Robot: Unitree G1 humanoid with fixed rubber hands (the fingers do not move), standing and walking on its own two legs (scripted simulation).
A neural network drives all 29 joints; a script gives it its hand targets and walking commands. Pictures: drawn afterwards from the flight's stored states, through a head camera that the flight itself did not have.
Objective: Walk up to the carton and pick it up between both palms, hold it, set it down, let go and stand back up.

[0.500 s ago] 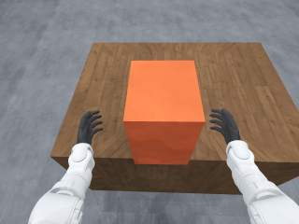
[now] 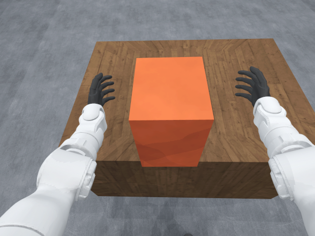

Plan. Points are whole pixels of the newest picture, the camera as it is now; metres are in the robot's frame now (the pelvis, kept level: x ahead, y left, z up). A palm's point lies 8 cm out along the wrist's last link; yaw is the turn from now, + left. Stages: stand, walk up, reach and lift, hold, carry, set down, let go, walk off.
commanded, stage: reach and lift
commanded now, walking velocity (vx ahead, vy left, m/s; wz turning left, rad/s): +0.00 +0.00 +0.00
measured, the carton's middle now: (169, 116) +0.48 +0.00 -0.05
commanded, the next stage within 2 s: none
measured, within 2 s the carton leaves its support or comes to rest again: neither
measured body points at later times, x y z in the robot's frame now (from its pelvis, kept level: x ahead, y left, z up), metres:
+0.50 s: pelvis +0.01 -0.01 -0.01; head +0.12 +0.00 +0.43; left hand +0.48 +0.22 +0.04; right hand +0.50 -0.20 +0.05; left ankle +0.00 +0.13 -0.72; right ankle +0.05 -0.11 -0.72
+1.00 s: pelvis +0.00 +0.02 -0.01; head +0.17 +0.00 +0.41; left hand +0.46 +0.19 -0.03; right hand +0.47 -0.19 -0.03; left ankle +0.00 +0.13 -0.72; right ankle +0.05 -0.11 -0.72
